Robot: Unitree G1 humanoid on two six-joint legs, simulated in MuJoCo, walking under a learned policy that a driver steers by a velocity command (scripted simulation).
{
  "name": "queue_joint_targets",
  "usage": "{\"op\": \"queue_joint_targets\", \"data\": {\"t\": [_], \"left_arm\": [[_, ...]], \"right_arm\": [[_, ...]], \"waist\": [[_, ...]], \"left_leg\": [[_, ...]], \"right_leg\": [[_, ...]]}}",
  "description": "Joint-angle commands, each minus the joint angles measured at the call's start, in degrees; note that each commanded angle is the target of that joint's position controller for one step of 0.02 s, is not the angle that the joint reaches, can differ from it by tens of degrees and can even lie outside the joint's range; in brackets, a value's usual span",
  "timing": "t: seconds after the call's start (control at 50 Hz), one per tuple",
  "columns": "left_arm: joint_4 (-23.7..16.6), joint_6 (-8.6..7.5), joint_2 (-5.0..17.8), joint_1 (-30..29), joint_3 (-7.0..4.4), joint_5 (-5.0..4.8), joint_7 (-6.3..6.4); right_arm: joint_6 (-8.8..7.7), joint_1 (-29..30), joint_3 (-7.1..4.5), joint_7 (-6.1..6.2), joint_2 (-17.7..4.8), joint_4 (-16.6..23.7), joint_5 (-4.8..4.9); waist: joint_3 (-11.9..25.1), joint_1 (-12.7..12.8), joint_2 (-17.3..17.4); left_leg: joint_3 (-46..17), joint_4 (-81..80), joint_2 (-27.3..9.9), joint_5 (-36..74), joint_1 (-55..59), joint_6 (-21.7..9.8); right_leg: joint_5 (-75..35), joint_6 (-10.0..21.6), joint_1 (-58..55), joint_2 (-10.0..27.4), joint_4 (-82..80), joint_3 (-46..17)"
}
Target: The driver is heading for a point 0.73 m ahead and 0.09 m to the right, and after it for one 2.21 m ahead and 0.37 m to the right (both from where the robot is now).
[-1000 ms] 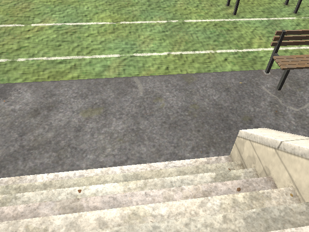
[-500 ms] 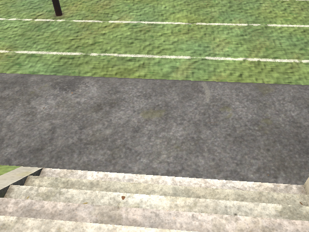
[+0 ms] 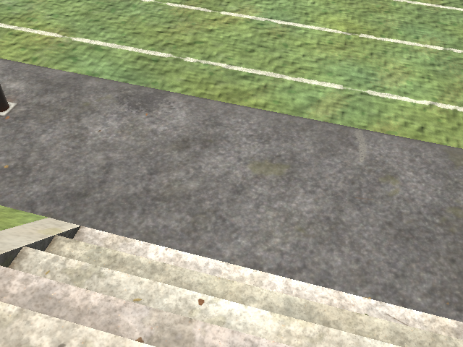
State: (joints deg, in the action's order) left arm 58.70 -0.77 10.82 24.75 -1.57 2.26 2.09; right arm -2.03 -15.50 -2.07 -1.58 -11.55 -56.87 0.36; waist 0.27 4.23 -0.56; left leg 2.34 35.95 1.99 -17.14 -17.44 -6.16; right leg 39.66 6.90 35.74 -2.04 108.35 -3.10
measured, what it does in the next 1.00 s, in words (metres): goes down: right foot 0.21 m lower, then left foot 0.20 m lower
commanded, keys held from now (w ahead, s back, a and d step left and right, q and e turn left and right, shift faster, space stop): w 1.00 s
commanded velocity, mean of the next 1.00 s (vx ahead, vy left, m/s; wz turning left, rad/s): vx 0.50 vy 0.00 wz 0.01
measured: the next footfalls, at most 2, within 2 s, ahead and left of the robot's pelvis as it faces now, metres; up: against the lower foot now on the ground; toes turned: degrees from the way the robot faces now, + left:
right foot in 0.38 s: +0.27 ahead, -0.12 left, -0.21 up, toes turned -3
left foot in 0.92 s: +0.54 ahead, +0.06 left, -0.41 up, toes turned +0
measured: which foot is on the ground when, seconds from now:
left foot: down 0.00-0.40, up 0.42-0.90, down 0.92-1.00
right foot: up 0.00-0.36, down 0.38-0.92, up 0.94-1.00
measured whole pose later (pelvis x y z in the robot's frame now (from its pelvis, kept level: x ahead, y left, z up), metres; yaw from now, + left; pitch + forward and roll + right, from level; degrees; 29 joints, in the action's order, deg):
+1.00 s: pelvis +0.47 -0.02 -0.40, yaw -1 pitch -1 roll -3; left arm 59.9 -1.5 11.7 24.9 -1.5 1.8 2.2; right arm -2.9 -14.8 -2.1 -1.8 -12.3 -55.9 0.1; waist 1.3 2.8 0.2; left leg 0.8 30.9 0.1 -16.7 -15.9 -2.6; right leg 46.3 8.0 30.5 -5.3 109.2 -0.1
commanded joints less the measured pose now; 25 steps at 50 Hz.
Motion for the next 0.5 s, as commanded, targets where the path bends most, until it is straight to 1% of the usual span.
{"op": "queue_joint_targets", "data": {"t": [0.02,0.04,0.06,0.08,0.1,0.12,0.14,0.16,0.18,0.2,0.22,0.24,0.26,0.28,0.3,0.32,0.34,0.36,0.38,0.4,0.42,0.44,0.46,0.48,0.5], "left_arm": [[-2.9,0.35,5.4,-0.7,-1.81,0.14,-0.76],[-3.0,0.74,2.6,-1.6,-1.14,0.38,-1.28],[-2.7,1.36,3.0,-2.2,-1.51,1.41,-1.24],[0.9,2.13,1.4,4.2,-1.22,1.75,-1.18],[-0.5,1.83,2.2,2.0,-1.70,0.86,-1.49],[-1.9,1.54,3.9,-1.2,-2.02,0.54,-1.69],[-3.4,1.26,4.4,-4.3,-2.23,0.22,-1.96],[-5.4,1.09,4.4,-9.2,-1.59,0.63,-1.90],[-6.0,1.12,3.7,-10.9,-1.38,0.82,-2.17],[-6.6,0.78,3.8,-12.9,-1.29,0.91,-2.49],[-7.2,0.85,3.6,-15.6,-1.01,0.54,-2.72],[-8.5,0.37,2.8,-18.6,-0.53,-0.24,-2.78],[-8.7,-0.05,3.0,-18.6,-0.60,-0.87,-2.92],[-9.0,-0.58,3.0,-17.7,-0.54,-1.05,-2.78],[-9.5,-0.78,3.8,-17.0,-0.75,-1.07,-2.83],[-8.6,-0.84,4.7,-13.9,-1.29,-1.48,-2.60],[-5.9,-1.09,6.4,-4.7,-1.95,-1.99,-2.64],[-4.2,-0.84,7.8,-2.3,-2.68,-3.07,-2.71],[-1.3,-0.97,8.8,5.3,-3.48,-2.56,-2.55],[0.9,-0.78,10.8,12.6,-3.73,-2.26,-2.99],[0.9,-0.45,10.2,13.7,-2.31,-2.50,-4.14],[1.2,0.14,11.7,15.3,-2.97,-3.34,-4.77],[1.2,-0.10,16.4,16.8,-4.20,-2.57,-3.89],[0.5,0.36,10.6,11.5,-2.50,-2.65,-3.54],[0.5,-0.24,10.0,10.9,-1.59,-2.02,-3.32]], "right_arm": [[-0.32,-9.9,1.16,1.27,-3.1,-0.7,-2.10],[-1.06,-6.8,1.95,1.72,-1.7,-0.2,-2.28],[-1.66,-7.3,1.99,1.82,-2.7,-0.2,-0.88],[-1.95,-8.7,0.88,1.70,-6.8,-0.8,-1.63],[-2.89,-8.5,1.03,2.18,-5.1,-1.7,-0.82],[-3.63,-9.7,0.89,2.29,-5.6,-2.4,0.37],[-3.80,-9.4,0.96,2.35,-5.5,-1.9,0.27],[-3.92,-7.5,0.99,2.84,-5.2,-1.4,0.65],[-3.32,-7.0,1.10,3.06,-5.3,-0.9,0.44],[-3.18,-7.0,0.96,3.25,-5.6,-0.3,0.11],[-2.72,-8.4,0.87,3.27,-5.7,-0.4,-0.23],[-2.21,-10.6,0.86,3.54,-5.3,-0.4,-0.38],[-1.84,-11.7,0.51,3.61,-6.0,-0.3,-1.01],[-1.55,-13.0,0.62,3.89,-5.4,-0.9,-1.39],[-1.19,-13.8,0.65,4.17,-6.1,-1.1,-1.99],[-0.44,-14.3,0.41,4.51,-6.5,-2.0,-2.65],[0.31,-12.3,0.18,4.73,-8.1,-1.4,-3.30],[1.61,-14.7,-0.26,5.73,-7.4,-2.1,-3.78],[1.75,-16.7,0.20,6.07,-5.8,-3.1,-3.72],[1.21,-17.8,-0.23,4.67,-3.7,-3.4,-2.64],[0.64,-22.0,0.03,4.42,-2.1,-1.7,-0.45],[0.05,-17.6,0.37,4.59,-3.2,0.4,-0.36],[0.07,-9.6,0.51,4.83,-4.1,3.2,-0.53],[1.18,-3.3,-0.49,4.56,-7.0,2.9,-2.24],[1.93,-0.2,-0.71,4.15,-6.0,3.9,-2.72]], "waist": [[-6.1,-1.5,3.6],[-7.3,0.3,4.3],[-7.9,0.5,4.7],[-3.4,1.6,8.1],[-2.9,2.3,7.6],[-3.2,1.3,8.2],[-4.0,1.0,5.7],[-4.1,0.3,4.9],[-4.3,-0.6,5.2],[-5.2,-1.3,2.8],[-6.6,-3.3,3.8],[-8.9,-5.7,4.5],[-9.2,-6.9,4.7],[-10.1,-7.9,6.1],[-10.4,-9.0,6.2],[-10.0,-8.3,5.9],[-7.1,-4.5,6.1],[-6.4,-5.7,4.1],[-4.1,-3.4,-1.2],[2.7,-1.5,-10.5],[7.3,-4.2,-12.0],[8.9,-1.3,-11.1],[7.8,1.6,-13.4],[0.0,0.0,-2.5],[-5.0,-0.8,-6.3]], "left_leg": [[-18.9,-8.3,-18.7,10.6,-1.5,-8.8],[-16.3,-7.0,-17.2,14.1,-13.5,-8.1],[-15.8,-5.4,-16.2,20.3,-17.6,-7.9],[-16.1,-3.3,-15.6,23.5,-17.6,-7.5],[-15.6,1.1,-13.1,13.1,-13.9,-5.5],[-16.2,2.0,-12.0,9.1,-12.1,-4.6],[-16.4,2.1,-11.7,0.6,-13.8,-4.6],[-15.6,3.1,-10.0,-9.1,-17.4,-4.2],[-15.4,3.8,-9.7,-12.5,-18.5,-4.5],[-13.9,6.3,-8.9,-14.2,-20.8,-4.4],[-13.5,7.7,-9.1,-13.6,-19.4,-4.7],[-13.3,9.3,-9.2,-10.3,-16.8,-5.2],[-13.6,12.2,-9.9,-7.6,-15.6,-5.5],[-14.2,15.3,-9.9,-4.2,-13.0,-6.1],[-15.0,17.8,-10.2,2.5,-10.7,-6.7],[-15.4,23.5,-10.5,7.8,-9.7,-6.9],[-16.0,30.9,-10.3,13.7,-7.7,-7.8],[-16.2,37.3,-8.2,15.7,-3.6,-8.6],[-12.3,52.1,-5.4,19.4,-4.3,-8.1],[-6.9,79.2,3.1,-18.6,-21.8,-5.8],[-4.8,90.9,4.2,-37.4,-42.9,-4.1],[-5.4,93.5,3.0,-30.4,-51.6,-5.2],[-8.3,86.9,1.2,-23.1,-57.7,-3.6],[-8.4,82.7,-0.6,-15.9,-58.2,-1.8],[-8.4,79.1,-0.8,-14.4,-57.9,-0.1]], "right_leg": [[-26.6,-4.5,18.6,3.7,-22.3,-3.4],[-32.3,-6.9,10.0,2.5,-29.5,-1.6],[-34.7,-8.3,5.3,2.6,-33.6,-0.1],[-40.2,-8.0,0.7,1.4,-28.2,1.3],[-51.4,-6.8,6.2,2.0,-34.9,-2.8],[-55.1,-5.5,7.1,2.4,-40.0,-3.5],[-61.7,-5.3,6.1,2.5,-46.3,-1.8],[-68.0,-6.0,0.8,2.2,-52.5,-0.6],[-68.8,-6.2,-2.8,2.1,-54.0,0.8],[-70.9,-5.9,-6.6,1.8,-59.3,1.7],[-68.5,-5.9,-7.4,1.4,-62.7,2.4],[-65.6,-5.9,-7.4,1.9,-69.1,3.2],[-67.7,-5.6,-9.2,1.8,-69.7,4.2],[-65.5,-4.4,-9.1,3.1,-73.3,2.9],[-59.4,-3.9,-9.9,2.9,-75.5,3.7],[-55.3,-2.8,-12.8,3.2,-76.8,4.6],[-52.6,-1.5,-18.6,4.8,-81.2,4.3],[-43.2,-0.7,-20.4,8.5,-96.0,-0.7],[-53.9,-0.8,-29.8,7.0,-100.6,4.4],[-76.6,2.1,-48.0,13.6,-86.1,-2.2],[-89.2,0.0,-61.8,18.4,-62.3,-5.5],[-77.2,2.2,-61.4,21.1,-65.9,-9.1],[-39.9,10.1,-54.9,27.0,-76.9,-21.9],[-19.4,9.6,-43.4,23.1,-83.2,-21.3],[-18.9,9.8,-34.9,23.8,-83.5,-24.1]]}}
Velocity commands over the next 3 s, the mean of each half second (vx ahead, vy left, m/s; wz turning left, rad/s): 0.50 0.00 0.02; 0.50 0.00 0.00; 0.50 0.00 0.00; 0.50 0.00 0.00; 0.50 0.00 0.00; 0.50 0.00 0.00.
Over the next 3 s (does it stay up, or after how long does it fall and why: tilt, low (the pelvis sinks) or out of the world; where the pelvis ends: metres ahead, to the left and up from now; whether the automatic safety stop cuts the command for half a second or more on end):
stays up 1.44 -0.07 -1.22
